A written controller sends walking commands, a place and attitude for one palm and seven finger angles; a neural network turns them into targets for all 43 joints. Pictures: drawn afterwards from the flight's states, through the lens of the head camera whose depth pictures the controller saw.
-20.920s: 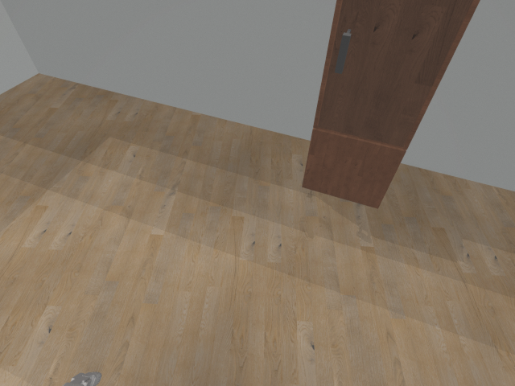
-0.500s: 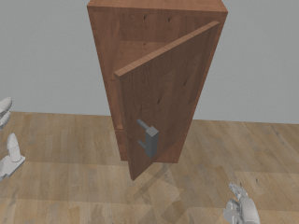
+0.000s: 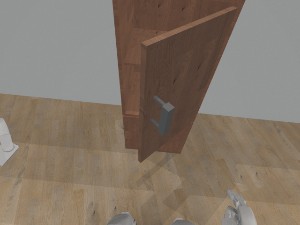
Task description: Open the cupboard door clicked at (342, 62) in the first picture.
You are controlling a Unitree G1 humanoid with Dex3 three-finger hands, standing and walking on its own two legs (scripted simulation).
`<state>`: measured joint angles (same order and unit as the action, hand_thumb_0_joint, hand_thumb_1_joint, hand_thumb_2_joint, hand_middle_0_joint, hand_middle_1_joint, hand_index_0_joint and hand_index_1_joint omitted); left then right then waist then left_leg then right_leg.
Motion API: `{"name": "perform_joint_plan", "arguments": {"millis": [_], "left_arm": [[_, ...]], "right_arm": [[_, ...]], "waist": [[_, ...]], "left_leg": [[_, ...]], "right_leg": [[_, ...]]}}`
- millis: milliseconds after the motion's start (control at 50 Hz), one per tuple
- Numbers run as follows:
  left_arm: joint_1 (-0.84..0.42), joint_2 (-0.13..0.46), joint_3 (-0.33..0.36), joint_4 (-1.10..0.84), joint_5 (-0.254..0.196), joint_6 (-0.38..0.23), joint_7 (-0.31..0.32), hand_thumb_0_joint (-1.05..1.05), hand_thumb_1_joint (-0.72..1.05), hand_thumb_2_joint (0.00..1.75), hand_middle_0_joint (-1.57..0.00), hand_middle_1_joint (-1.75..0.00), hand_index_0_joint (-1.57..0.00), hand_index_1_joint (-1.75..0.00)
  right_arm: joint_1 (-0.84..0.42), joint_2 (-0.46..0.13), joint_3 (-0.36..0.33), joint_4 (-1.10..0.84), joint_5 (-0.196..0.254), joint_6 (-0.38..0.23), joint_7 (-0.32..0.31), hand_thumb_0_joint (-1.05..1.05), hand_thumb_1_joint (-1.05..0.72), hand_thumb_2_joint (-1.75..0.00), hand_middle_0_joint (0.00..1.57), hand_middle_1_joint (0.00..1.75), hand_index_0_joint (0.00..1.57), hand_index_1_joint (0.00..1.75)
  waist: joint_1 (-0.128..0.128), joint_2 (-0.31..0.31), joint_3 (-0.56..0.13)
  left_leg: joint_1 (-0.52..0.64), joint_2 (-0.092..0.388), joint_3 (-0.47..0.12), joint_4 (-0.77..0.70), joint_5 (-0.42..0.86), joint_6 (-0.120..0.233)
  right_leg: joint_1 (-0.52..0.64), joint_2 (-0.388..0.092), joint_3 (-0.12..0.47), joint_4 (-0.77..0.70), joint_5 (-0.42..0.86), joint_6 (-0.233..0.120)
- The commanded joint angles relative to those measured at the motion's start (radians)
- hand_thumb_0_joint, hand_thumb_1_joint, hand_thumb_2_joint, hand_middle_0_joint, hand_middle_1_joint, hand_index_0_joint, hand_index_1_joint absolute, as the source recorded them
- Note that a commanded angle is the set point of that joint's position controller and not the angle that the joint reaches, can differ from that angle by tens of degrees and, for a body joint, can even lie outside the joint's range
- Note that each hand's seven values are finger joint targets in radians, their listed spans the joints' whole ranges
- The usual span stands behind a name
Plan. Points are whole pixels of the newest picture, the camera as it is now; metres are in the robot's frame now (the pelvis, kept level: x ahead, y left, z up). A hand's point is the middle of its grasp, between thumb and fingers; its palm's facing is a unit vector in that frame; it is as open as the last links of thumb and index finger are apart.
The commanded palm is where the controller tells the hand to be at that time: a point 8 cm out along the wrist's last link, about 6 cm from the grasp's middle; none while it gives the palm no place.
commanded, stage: step back with the hand held close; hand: left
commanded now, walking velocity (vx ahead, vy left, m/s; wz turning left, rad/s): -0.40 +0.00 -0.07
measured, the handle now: (160, 115) +0.43 +0.00 +0.03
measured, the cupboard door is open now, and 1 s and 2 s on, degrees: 46 46 46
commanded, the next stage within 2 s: stop stepping back and stand still in 0.32 s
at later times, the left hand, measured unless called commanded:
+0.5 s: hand (17, 187) +0.15 +0.22 +0.18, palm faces +0.24 -0.83 -0.50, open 7.4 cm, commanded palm +0.08 +0.27 +0.20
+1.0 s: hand out of the picture +0.04 +0.23 +0.19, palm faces +0.41 -0.79 -0.45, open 7.4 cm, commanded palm -0.02 +0.27 +0.20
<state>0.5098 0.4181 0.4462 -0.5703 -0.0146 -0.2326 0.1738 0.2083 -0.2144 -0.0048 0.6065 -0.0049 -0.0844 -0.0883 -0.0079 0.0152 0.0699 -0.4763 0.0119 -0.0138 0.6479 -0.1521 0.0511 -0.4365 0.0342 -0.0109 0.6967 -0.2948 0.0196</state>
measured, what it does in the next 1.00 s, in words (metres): walks backwards: right foot, then left foot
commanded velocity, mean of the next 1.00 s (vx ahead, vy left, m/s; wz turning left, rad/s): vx -0.05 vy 0.00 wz -0.01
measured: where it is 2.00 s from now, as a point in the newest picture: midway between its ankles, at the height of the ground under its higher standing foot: outside the picture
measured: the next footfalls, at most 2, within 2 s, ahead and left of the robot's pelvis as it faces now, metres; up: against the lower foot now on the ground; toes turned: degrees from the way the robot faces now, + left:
right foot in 0.22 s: -0.14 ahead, -0.13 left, +0.00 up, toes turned +4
left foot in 0.36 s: +0.08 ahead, +0.07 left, +0.00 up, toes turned -3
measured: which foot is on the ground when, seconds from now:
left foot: down 0.00-0.26, up 0.28-0.34, down 0.36-0.62, up 0.64-0.82, down 0.84-1.00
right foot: up 0.00-0.20, down 0.22-1.00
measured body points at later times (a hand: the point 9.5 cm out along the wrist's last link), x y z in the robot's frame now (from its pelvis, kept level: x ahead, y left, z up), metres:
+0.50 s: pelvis -0.09 -0.01 +0.02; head -0.05 +0.01 +0.46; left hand +0.13 +0.27 +0.21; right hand +0.08 -0.27 -0.04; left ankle +0.04 +0.07 -0.72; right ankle -0.15 -0.13 -0.69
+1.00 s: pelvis -0.18 -0.02 +0.01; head -0.19 -0.01 +0.46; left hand +0.01 +0.27 +0.21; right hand -0.05 -0.26 -0.07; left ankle -0.15 +0.11 -0.72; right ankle -0.17 -0.10 -0.72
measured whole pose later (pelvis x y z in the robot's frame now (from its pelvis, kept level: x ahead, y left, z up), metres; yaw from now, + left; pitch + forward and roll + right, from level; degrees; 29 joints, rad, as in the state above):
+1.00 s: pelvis -0.18 -0.02 +0.01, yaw -2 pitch -1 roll +1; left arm 0.52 0.42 0.43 -0.47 -0.02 -0.19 0.17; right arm 0.27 -0.17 0.02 0.66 -0.01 -0.16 -0.07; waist -0.03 -0.04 -0.01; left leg -0.26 0.02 0.05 0.55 -0.27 -0.01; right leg -0.27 0.00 -0.06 0.61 -0.35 -0.01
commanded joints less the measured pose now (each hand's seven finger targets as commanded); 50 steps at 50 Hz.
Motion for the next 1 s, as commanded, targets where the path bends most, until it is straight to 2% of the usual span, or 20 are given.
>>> {"name": "perform_joint_plan", "arguments": {"millis": [0, 120, 180, 240, 280, 340, 380, 400, 440, 500, 540, 580, 600, 620, 700, 780, 840, 860, 900, 980], "left_arm": [[-0.014, 0.18, 0.152, -0.185, -0.004, -0.064, 0.011, 0.0, 0.9, 0.9, -0.2, -0.3, -0.2, -0.3], [0.02, 0.14, 0.073, -0.218, -0.041, -0.046, -0.003, 0.0, 0.9, 0.9, -0.2, -0.3, -0.2, -0.3], [0.002, 0.206, 0.107, -0.212, -0.045, -0.061, -0.021, 0.0, 0.9, 0.9, -0.2, -0.3, -0.2, -0.3], [-0.041, 0.228, 0.116, -0.159, -0.043, -0.057, -0.019, 0.0, 0.9, 0.9, -0.2, -0.3, -0.2, -0.3], [0.031, 0.258, 0.153, -0.141, -0.037, -0.027, -0.025, 0.0, 0.9, 0.9, -0.2, -0.3, -0.2, -0.3], [0.0, 0.249, 0.137, -0.185, -0.045, -0.023, -0.038, 0.0, 0.9, 0.9, -0.2, -0.3, -0.2, -0.3], [0.026, 0.259, 0.145, -0.196, -0.057, -0.03, -0.04, 0.0, 0.9, 0.9, -0.2, -0.3, -0.2, -0.3], [0.068, 0.239, 0.134, -0.214, -0.066, -0.034, -0.044, 0.0, 0.9, 0.9, -0.2, -0.3, -0.2, -0.3], [0.11, 0.204, 0.132, -0.242, -0.06, -0.025, -0.031, 0.0, 0.9, 0.9, -0.2, -0.3, -0.2, -0.3], [0.184, 0.197, 0.142, -0.221, -0.066, 0.012, -0.005, 0.0, 0.9, 0.9, -0.2, -0.3, -0.2, -0.3], [0.181, 0.196, 0.142, -0.201, -0.058, 0.025, 0.003, 0.0, 0.9, 0.9, -0.2, -0.3, -0.2, -0.3], [0.161, 0.232, 0.158, -0.211, -0.047, 0.022, 0.0, 0.0, 0.9, 0.9, -0.2, -0.3, -0.2, -0.3], [0.138, 0.264, 0.176, -0.212, -0.047, 0.018, -0.001, 0.0, 0.9, 0.9, -0.2, -0.3, -0.2, -0.3], [0.044, 0.255, 0.163, -0.217, -0.045, 0.024, 0.002, 0.0, 0.9, 0.9, -0.2, -0.3, -0.2, -0.3], [-0.106, 0.163, 0.051, -0.049, -0.011, 0.017, 0.003, 0.0, 0.9, 0.9, -0.2, -0.3, -0.2, -0.3], [-0.156, 0.148, 0.022, -0.064, 0.01, -0.006, 0.017, 0.0, 0.9, 0.9, -0.2, -0.3, -0.2, -0.3], [-0.111, 0.174, 0.069, -0.151, -0.002, -0.029, 0.019, 0.0, 0.9, 0.9, -0.2, -0.3, -0.2, -0.3], [-0.063, 0.208, 0.103, -0.136, -0.004, -0.032, 0.011, 0.0, 0.9, 0.9, -0.2, -0.3, -0.2, -0.3], [-0.086, 0.176, 0.083, -0.171, 0.002, -0.031, 0.005, 0.0, 0.9, 0.9, -0.2, -0.3, -0.2, -0.3], [0.009, 0.168, 0.096, -0.11, -0.005, -0.025, 0.005, 0.0, 0.9, 0.9, -0.2, -0.3, -0.2, -0.3]], "right_arm": [[-0.107, -0.126, -0.069, -0.152, -0.011, -0.089, 0.004, 0.0, -0.9, -0.9, 0.2, 0.3, 0.2, 0.3], [-0.103, -0.11, -0.048, -0.1, -0.019, -0.102, 0.033, 0.0, -0.9, -0.9, 0.2, 0.3, 0.2, 0.3], [-0.102, -0.101, -0.043, -0.093, -0.021, -0.066, 0.034, 0.0, -0.9, -0.9, 0.2, 0.3, 0.2, 0.3], [-0.144, -0.094, -0.048, -0.111, 0.01, -0.061, 0.009, 0.0, -0.9, -0.9, 0.2, 0.3, 0.2, 0.3], [-0.172, -0.074, -0.027, -0.148, 0.011, -0.043, -0.002, 0.0, -0.9, -0.9, 0.2, 0.3, 0.2, 0.3], [-0.156, -0.105, -0.015, -0.155, 0.013, -0.026, -0.018, 0.0, -0.9, -0.9, 0.2, 0.3, 0.2, 0.3], [-0.138, -0.129, -0.039, -0.148, 0.007, -0.046, -0.006, 0.0, -0.9, -0.9, 0.2, 0.3, 0.2, 0.3], [-0.126, -0.125, -0.047, -0.146, -0.009, -0.066, 0.008, 0.0, -0.9, -0.9, 0.2, 0.3, 0.2, 0.3], [-0.085, -0.124, -0.062, -0.133, -0.007, -0.088, 0.026, 0.0, -0.9, -0.9, 0.2, 0.3, 0.2, 0.3], [-0.113, -0.124, -0.048, -0.164, 0.0, -0.084, 0.026, 0.0, -0.9, -0.9, 0.2, 0.3, 0.2, 0.3], [-0.125, -0.126, -0.044, -0.173, 0.001, -0.073, 0.017, 0.0, -0.9, -0.9, 0.2, 0.3, 0.2, 0.3], [-0.115, -0.099, -0.043, -0.171, -0.004, -0.062, 0.011, 0.0, -0.9, -0.9, 0.2, 0.3, 0.2, 0.3], [-0.114, -0.101, -0.049, -0.154, -0.008, -0.051, 0.01, 0.0, -0.9, -0.9, 0.2, 0.3, 0.2, 0.3], [-0.098, -0.11, -0.052, -0.128, -0.014, -0.047, 0.007, 0.0, -0.9, -0.9, 0.2, 0.3, 0.2, 0.3], [-0.077, -0.112, -0.034, -0.086, -0.008, -0.074, -0.015, 0.0, -0.9, -0.9, 0.2, 0.3, 0.2, 0.3], [-0.063, -0.117, -0.03, -0.078, -0.011, -0.123, -0.031, 0.0, -0.9, -0.9, 0.2, 0.3, 0.2, 0.3], [-0.056, -0.146, -0.037, -0.117, -0.001, -0.131, -0.015, 0.0, -0.9, -0.9, 0.2, 0.3, 0.2, 0.3], [-0.042, -0.12, -0.027, -0.087, -0.006, -0.128, -0.009, 0.0, -0.9, -0.9, 0.2, 0.3, 0.2, 0.3], [-0.062, -0.107, -0.022, -0.095, -0.012, -0.135, 0.001, 0.0, -0.9, -0.9, 0.2, 0.3, 0.2, 0.3], [-0.064, -0.115, -0.026, -0.101, -0.005, -0.132, 0.011, 0.0, -0.9, -0.9, 0.2, 0.3, 0.2, 0.3]], "waist": [[0.008, 0.153, -0.165], [0.016, 0.223, -0.227], [0.013, 0.048, -0.243], [0.012, -0.216, -0.252], [0.019, -0.185, -0.246], [0.009, 0.015, -0.219], [0.028, 0.199, -0.317], [0.038, 0.286, -0.376], [0.026, 0.207, -0.336], [0.011, 0.243, -0.226], [0.01, 0.252, -0.156], [-0.002, 0.046, -0.148], [-0.003, -0.145, -0.144], [0.007, -0.226, -0.101], [-0.022, -0.092, -0.037], [0.0, -0.022, -0.052], [0.015, 0.129, -0.131], [0.006, 0.216, -0.154], [-0.004, 0.224, -0.064], [-0.001, 0.13, -0.088]], "left_leg": [[-0.12, 0.302, -0.358, -0.473, -0.427, 0.121], [0.199, 0.206, -0.19, -0.441, -0.151, 0.032], [0.331, 0.117, -0.05, -0.189, 0.119, -0.041], [0.271, -0.016, 0.052, 0.07, -0.086, -0.063], [0.146, -0.011, 0.035, 0.077, -0.067, -0.061], [0.291, 0.037, 0.013, -0.193, 0.45, -0.035], [0.498, 0.21, -0.17, -0.289, 0.852, 0.041], [0.485, 0.278, -0.25, -0.331, 0.821, 0.074], [0.36, 0.269, -0.21, -0.39, 0.3, 0.1], [0.078, 0.19, -0.136, -0.537, -0.342, 0.035], [-0.085, 0.133, -0.079, -0.532, -0.514, -0.018], [0.034, 0.005, 0.022, -0.236, -0.372, -0.068], [0.162, -0.047, 0.031, 0.14, -0.237, -0.09], [0.091, -0.042, -0.014, 0.383, -0.209, -0.093], [0.08, 0.04, 0.014, 0.255, -0.175, -0.056], [0.243, 0.01, 0.066, -0.207, -0.229, -0.009], [0.302, 0.168, -0.15, -0.27, 0.04, 0.045], [0.282, 0.192, -0.185, -0.334, -0.049, 0.048], [0.146, 0.237, -0.249, -0.416, -0.183, 0.074], [0.095, 0.175, -0.111, -0.296, -0.163, 0.035]], "right_leg": [[0.21, 0.055, 0.068, 0.369, -0.173, -0.005], [0.203, 0.037, -0.017, -0.149, -0.196, -0.038], [0.163, -0.111, 0.117, -0.446, 0.159, -0.08], [0.141, -0.223, 0.126, -0.368, 0.697, -0.033], [0.256, -0.24, 0.099, -0.257, 0.93, -0.051], [0.232, -0.093, 0.036, -0.18, 0.794, 0.011], [0.111, 0.027, 0.018, 0.015, 0.054, 0.023], [0.112, 0.042, 0.055, 0.139, -0.265, 0.004], [0.151, 0.023, 0.058, 0.19, -0.254, -0.005], [0.307, 0.04, -0.054, 0.043, -0.221, -0.024], [0.44, 0.061, -0.116, -0.127, -0.202, -0.04], [0.299, -0.063, 0.007, -0.421, -0.24, -0.078], [0.006, -0.282, 0.316, -0.593, -0.426, -0.163], [-0.129, -0.4, 0.44, -0.639, -0.536, -0.206], [-0.044, -0.275, 0.189, -0.515, -0.306, -0.129], [0.088, -0.219, 0.163, -0.395, -0.231, -0.111], [0.143, -0.057, 0.025, -0.135, 0.077, -0.03], [0.131, -0.043, -0.028, -0.078, -0.02, -0.014], [0.15, -0.03, -0.046, -0.001, -0.118, -0.009], [0.287, -0.031, -0.041, -0.206, -0.007, -0.023]]}}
